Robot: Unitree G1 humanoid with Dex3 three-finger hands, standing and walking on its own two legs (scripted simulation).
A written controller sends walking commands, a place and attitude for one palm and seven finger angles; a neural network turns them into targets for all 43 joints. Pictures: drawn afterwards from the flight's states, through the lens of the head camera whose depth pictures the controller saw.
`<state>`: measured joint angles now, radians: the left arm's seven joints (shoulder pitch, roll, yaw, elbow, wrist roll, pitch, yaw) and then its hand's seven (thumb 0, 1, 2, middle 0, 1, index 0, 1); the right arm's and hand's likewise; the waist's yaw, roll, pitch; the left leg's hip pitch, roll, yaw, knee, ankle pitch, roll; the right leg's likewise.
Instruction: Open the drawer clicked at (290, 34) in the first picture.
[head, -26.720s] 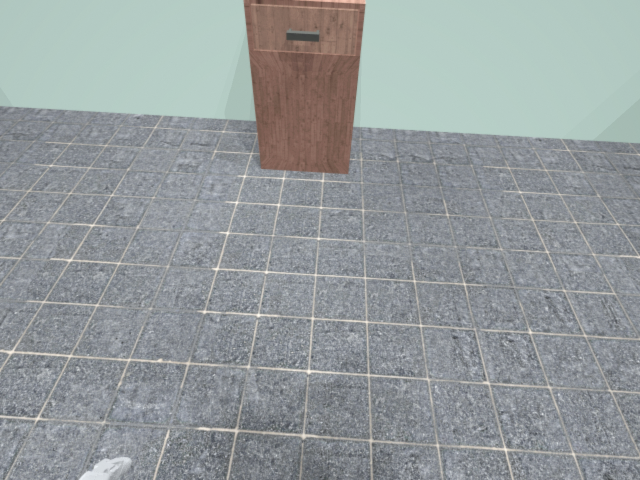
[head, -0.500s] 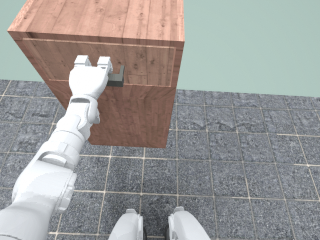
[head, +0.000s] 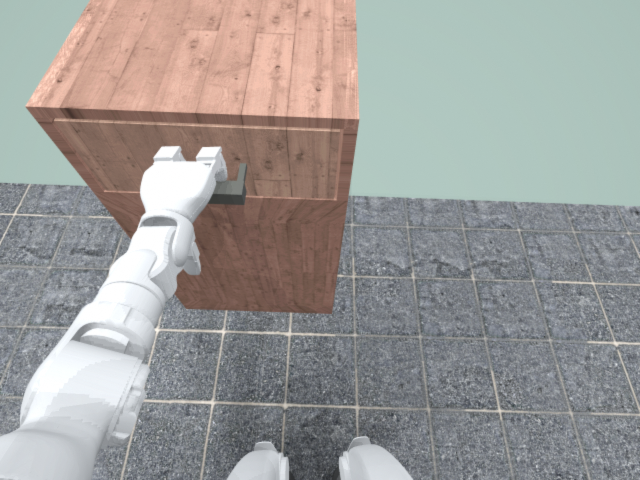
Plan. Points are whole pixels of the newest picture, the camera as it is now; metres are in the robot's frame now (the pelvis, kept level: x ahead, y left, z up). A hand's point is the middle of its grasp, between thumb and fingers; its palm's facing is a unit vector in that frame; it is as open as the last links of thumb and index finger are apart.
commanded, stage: lift the fingers back up to retry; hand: left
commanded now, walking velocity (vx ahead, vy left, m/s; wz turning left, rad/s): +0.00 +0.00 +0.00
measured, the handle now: (206, 180) +0.55 +0.15 -0.02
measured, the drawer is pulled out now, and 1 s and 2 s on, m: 0.00 0.00 0.00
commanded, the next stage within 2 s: re-aim the fingers above the handle in 0.42 s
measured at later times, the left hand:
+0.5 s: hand (197, 206) +0.46 +0.14 +0.03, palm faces -0.14 -0.10 -0.98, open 13.8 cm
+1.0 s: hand (218, 191) +0.47 +0.11 +0.05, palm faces -0.08 -0.11 -0.99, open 13.8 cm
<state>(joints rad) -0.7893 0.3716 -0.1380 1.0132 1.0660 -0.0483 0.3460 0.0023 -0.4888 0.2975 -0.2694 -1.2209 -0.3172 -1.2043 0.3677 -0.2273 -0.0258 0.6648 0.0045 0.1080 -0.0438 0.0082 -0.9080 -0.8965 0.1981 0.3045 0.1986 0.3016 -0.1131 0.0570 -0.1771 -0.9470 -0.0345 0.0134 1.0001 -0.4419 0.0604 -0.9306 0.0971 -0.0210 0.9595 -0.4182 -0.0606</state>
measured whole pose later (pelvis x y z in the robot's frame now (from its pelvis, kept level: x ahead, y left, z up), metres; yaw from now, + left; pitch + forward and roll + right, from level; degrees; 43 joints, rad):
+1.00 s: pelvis +0.02 -0.01 +0.03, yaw +0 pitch +17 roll -1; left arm -0.72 0.30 -0.17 0.92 1.06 -0.09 0.30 0.00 -0.49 0.30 -0.32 -1.20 -0.32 -1.20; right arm 0.31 -0.22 -0.04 0.67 0.00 0.18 -0.04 0.01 -0.91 -0.90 0.20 0.30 0.20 0.30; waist -0.10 0.04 -0.16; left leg -0.71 -0.04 0.01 0.82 -0.40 0.05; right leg -0.70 0.10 0.00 0.79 -0.38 -0.07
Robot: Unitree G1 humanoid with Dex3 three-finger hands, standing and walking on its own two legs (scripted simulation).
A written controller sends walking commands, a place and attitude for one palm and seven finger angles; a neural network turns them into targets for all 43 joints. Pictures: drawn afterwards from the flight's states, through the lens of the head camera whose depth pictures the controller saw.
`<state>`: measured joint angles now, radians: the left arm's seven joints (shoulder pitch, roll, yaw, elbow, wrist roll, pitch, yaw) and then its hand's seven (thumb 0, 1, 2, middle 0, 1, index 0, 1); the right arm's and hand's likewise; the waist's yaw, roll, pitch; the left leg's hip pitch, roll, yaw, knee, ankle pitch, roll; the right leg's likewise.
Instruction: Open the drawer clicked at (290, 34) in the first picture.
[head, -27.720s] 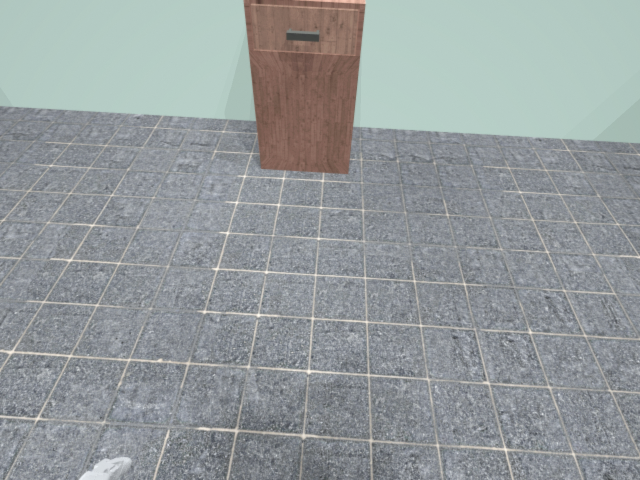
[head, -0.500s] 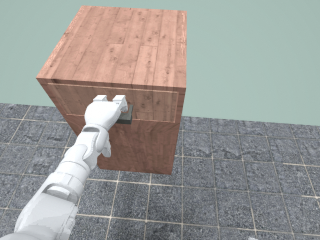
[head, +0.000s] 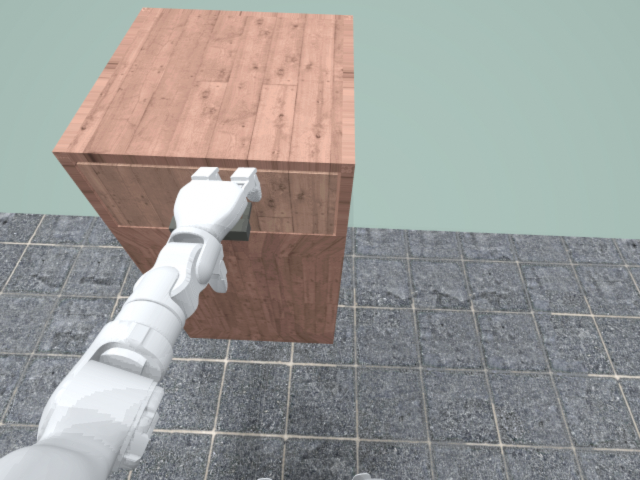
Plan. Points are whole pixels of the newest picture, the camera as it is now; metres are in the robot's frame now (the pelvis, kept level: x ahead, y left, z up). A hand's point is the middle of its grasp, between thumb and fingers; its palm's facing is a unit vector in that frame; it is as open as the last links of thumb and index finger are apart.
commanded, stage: re-aim the fingers above the handle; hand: left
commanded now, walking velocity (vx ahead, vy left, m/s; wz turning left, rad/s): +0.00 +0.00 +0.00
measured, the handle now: (213, 217) +0.53 +0.16 -0.05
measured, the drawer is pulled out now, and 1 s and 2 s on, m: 0.00 0.00 0.00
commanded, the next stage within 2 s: lower the fingers behind the handle in 1.54 s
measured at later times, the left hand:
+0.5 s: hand (232, 212) +0.47 +0.11 +0.03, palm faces +0.06 -0.14 -0.99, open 13.8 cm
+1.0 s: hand (227, 226) +0.46 +0.12 +0.02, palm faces +0.05 -0.11 -0.99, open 13.8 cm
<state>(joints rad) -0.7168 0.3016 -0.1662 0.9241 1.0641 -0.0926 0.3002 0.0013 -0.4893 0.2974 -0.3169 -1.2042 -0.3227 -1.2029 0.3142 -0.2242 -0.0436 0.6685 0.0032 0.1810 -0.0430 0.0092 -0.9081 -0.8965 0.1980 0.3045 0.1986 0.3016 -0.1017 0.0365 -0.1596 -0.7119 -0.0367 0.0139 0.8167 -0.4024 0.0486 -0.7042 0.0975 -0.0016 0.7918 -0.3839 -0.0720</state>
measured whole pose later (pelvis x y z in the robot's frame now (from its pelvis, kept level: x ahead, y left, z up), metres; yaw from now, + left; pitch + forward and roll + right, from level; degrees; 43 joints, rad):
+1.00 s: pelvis +0.00 +0.01 -0.01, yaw +0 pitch +18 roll -1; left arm -0.74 0.24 -0.17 0.95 1.11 -0.03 0.45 0.00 -0.49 0.30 -0.32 -1.21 -0.32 -1.20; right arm 0.26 -0.24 -0.06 0.68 -0.01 0.14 -0.01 0.01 -0.91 -0.90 0.20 0.30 0.20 0.30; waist -0.08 0.04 -0.18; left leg -0.76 -0.04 0.02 0.86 -0.42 0.06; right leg -0.75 0.09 0.00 0.84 -0.40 -0.06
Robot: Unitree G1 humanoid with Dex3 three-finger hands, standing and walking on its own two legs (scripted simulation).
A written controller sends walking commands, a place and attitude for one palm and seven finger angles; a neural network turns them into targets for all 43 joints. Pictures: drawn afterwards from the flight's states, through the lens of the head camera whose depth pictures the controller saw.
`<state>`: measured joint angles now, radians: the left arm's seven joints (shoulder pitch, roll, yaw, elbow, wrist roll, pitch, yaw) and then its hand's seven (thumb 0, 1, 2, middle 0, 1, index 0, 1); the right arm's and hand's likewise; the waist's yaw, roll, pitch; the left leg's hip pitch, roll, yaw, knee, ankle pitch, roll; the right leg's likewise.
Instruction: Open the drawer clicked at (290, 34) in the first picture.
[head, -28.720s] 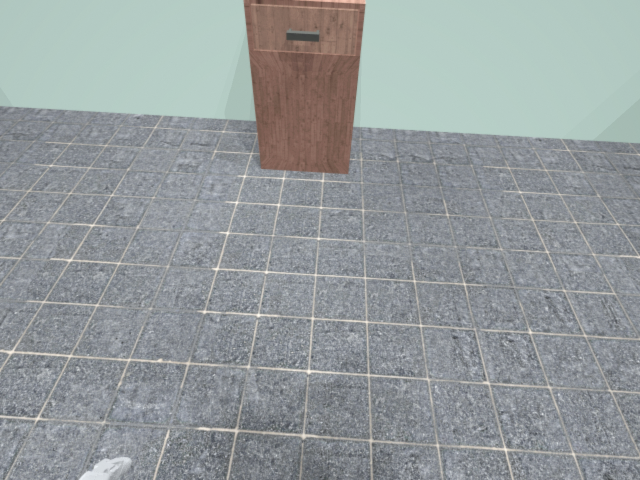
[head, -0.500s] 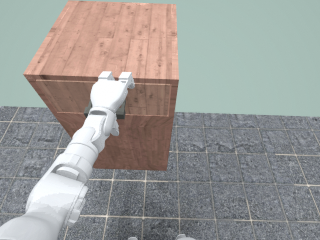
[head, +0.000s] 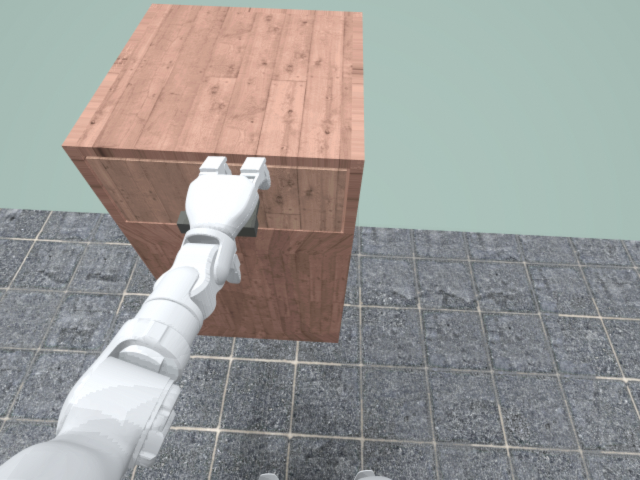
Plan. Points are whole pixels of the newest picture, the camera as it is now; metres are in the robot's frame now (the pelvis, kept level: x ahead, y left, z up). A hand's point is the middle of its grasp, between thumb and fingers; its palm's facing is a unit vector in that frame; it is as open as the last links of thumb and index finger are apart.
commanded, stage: re-aim the fingers above the handle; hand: left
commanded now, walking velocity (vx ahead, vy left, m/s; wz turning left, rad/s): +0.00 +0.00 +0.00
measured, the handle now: (221, 213) +0.53 +0.15 -0.04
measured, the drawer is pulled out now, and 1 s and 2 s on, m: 0.00 0.00 0.01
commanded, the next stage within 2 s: lower the fingers behind the handle in 0.54 s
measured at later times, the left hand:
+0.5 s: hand (224, 214) +0.47 +0.13 +0.02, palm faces +0.09 -0.07 -0.99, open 13.8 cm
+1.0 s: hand (220, 233) +0.47 +0.14 -0.02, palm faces +0.09 -0.01 -1.00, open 13.8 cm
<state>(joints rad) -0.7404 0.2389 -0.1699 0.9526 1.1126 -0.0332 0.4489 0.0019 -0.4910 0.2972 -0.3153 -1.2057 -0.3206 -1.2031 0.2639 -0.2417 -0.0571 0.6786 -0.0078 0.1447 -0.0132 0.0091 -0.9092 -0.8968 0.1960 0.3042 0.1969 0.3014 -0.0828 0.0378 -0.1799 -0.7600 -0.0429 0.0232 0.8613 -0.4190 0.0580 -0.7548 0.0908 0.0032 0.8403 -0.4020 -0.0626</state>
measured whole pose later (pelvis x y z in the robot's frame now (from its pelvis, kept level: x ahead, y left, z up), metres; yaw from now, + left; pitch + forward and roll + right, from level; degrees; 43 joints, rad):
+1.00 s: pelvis +0.00 +0.01 -0.02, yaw -1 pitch +23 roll -1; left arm -0.75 0.25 -0.12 1.02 1.17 0.09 0.57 0.00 -0.49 0.30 -0.31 -1.20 -0.32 -1.20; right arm 0.25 -0.23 -0.06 0.67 -0.04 0.15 0.01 0.01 -0.91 -0.90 0.19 0.30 0.20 0.30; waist -0.09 0.05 -0.20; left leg -0.91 -0.04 0.04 0.98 -0.47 0.07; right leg -0.91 0.10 0.01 0.96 -0.45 -0.05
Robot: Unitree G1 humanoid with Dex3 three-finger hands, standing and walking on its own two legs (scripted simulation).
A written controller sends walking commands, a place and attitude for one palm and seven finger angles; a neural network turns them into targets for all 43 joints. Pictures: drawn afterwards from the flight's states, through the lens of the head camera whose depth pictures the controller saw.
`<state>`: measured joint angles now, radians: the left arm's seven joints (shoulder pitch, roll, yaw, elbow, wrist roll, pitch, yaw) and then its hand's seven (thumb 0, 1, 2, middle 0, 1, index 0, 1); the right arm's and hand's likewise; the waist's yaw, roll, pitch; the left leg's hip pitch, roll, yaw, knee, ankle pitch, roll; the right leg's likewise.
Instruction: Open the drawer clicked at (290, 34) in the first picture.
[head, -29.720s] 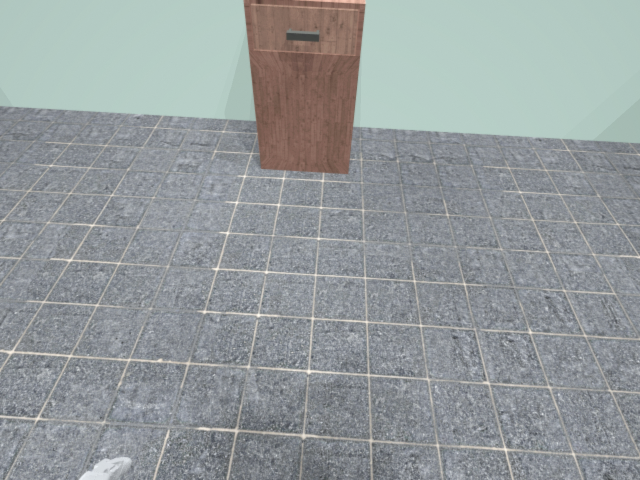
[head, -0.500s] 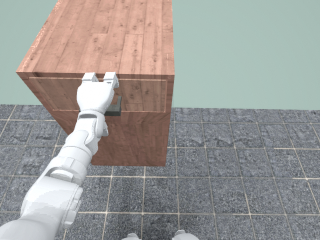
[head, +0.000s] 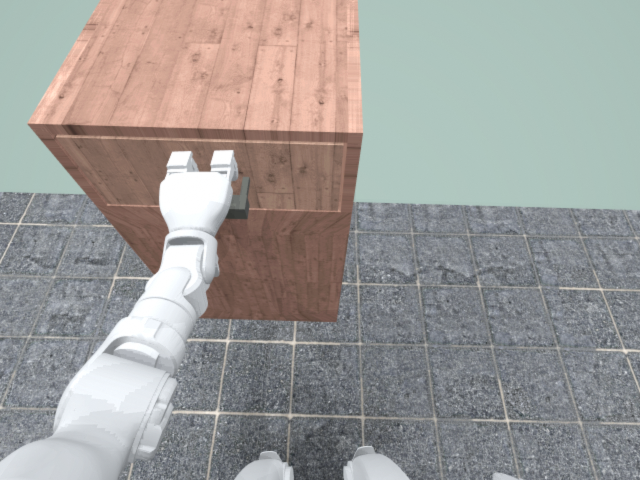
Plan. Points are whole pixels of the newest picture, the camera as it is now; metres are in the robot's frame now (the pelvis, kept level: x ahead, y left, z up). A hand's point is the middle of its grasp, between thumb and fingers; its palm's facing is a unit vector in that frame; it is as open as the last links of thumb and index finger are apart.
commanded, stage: lower the fingers behind the handle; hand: left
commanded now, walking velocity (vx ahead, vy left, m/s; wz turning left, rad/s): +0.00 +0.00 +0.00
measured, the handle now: (208, 194) +0.53 +0.16 -0.02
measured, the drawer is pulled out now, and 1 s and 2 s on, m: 0.00 0.01 0.01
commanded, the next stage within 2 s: close the thumb around the handle in 1.24 s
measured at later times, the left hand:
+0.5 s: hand (219, 231) +0.45 +0.13 -0.01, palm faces +0.10 -0.06 -0.99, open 13.8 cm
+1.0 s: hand (209, 237) +0.45 +0.15 -0.04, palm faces -0.03 -0.05 -1.00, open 14.1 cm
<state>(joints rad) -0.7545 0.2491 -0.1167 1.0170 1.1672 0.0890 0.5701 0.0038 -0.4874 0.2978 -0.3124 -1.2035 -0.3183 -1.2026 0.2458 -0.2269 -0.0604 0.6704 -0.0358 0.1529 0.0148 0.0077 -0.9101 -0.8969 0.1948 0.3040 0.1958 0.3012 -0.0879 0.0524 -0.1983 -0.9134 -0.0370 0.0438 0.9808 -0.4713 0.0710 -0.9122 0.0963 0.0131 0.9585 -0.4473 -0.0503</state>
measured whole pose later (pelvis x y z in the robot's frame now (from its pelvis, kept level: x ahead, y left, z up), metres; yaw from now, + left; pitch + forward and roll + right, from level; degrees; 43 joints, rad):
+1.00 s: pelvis -0.02 -0.01 -0.02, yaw +1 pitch +26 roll -1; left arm -0.78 0.35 -0.15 1.01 1.11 -0.04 0.45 0.00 -0.49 0.30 -0.24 -1.19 -0.26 -1.23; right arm 0.36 -0.24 -0.07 0.71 -0.02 0.10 0.00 0.01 -0.91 -0.90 0.20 0.30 0.20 0.30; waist -0.10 0.05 -0.21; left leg -1.08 -0.03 0.01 1.12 -0.50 0.05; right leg -1.06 0.10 -0.04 1.08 -0.48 -0.07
